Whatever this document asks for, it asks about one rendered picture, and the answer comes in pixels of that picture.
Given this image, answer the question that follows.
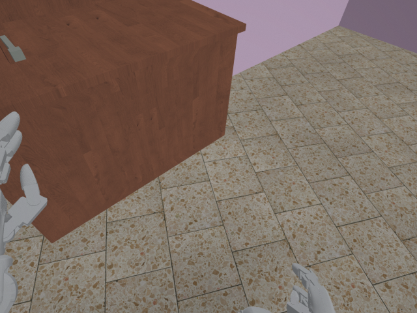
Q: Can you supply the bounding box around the left robot hand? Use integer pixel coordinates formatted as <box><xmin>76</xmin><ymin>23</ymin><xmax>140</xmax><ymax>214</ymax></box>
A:
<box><xmin>0</xmin><ymin>112</ymin><xmax>48</xmax><ymax>255</ymax></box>

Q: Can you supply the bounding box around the right robot hand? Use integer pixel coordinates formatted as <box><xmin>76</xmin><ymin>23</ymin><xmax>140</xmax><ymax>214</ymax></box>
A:
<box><xmin>287</xmin><ymin>263</ymin><xmax>336</xmax><ymax>313</ymax></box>

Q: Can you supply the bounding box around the left robot forearm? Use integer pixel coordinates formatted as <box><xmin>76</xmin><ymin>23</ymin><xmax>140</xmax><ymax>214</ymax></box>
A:
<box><xmin>0</xmin><ymin>255</ymin><xmax>18</xmax><ymax>313</ymax></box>

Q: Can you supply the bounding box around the tap lever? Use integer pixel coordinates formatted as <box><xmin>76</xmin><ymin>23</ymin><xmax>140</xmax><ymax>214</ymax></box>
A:
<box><xmin>0</xmin><ymin>35</ymin><xmax>26</xmax><ymax>62</ymax></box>

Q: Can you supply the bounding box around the counter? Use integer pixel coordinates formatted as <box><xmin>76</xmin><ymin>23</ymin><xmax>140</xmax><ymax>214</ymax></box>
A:
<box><xmin>0</xmin><ymin>0</ymin><xmax>246</xmax><ymax>243</ymax></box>

